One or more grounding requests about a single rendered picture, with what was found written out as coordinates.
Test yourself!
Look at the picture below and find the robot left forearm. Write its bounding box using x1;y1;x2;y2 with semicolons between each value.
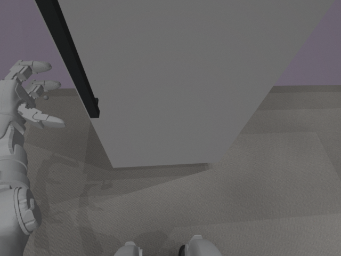
0;114;30;193

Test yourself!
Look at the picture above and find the left robot upper arm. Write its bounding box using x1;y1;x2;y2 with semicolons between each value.
0;187;42;256

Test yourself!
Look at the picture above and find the fridge door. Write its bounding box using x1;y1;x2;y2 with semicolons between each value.
33;0;335;168

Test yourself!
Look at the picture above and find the left robot thigh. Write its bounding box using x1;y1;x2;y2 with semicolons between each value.
114;245;143;256

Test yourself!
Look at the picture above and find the robot left hand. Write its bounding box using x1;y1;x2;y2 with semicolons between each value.
0;60;66;129

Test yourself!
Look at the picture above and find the left robot shin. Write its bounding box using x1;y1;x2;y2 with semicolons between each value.
125;242;136;246

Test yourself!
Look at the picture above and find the handle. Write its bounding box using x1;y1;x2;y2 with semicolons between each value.
35;0;100;118

